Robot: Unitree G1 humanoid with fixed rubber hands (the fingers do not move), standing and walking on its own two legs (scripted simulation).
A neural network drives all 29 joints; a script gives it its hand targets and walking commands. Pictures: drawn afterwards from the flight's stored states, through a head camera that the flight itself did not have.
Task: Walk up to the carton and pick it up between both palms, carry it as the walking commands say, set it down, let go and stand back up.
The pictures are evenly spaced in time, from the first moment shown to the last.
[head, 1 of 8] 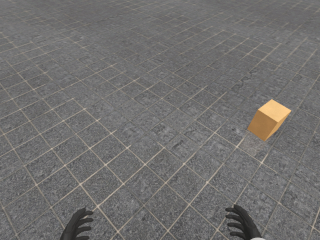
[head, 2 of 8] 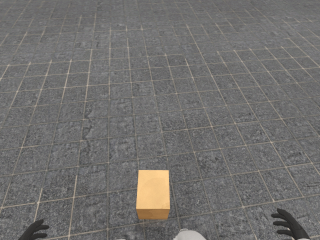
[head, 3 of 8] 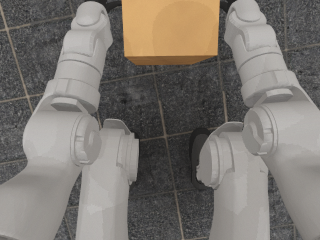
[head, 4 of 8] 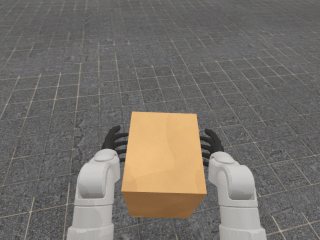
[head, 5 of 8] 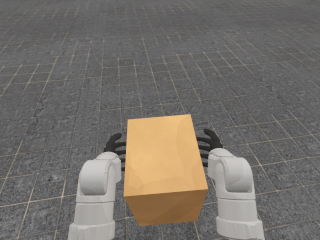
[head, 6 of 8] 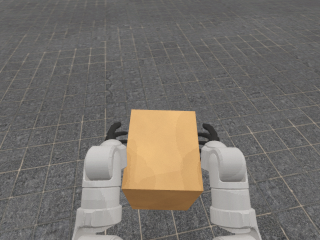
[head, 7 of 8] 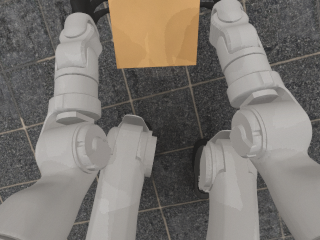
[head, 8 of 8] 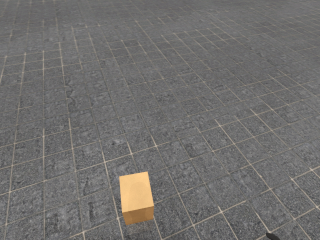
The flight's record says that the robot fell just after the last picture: no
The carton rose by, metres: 0.68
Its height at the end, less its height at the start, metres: +0.00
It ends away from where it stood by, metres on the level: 0.70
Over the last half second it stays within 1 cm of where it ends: yes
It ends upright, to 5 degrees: yes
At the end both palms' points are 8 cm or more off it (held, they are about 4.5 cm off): yes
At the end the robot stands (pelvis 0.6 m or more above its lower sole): yes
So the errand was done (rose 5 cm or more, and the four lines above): yes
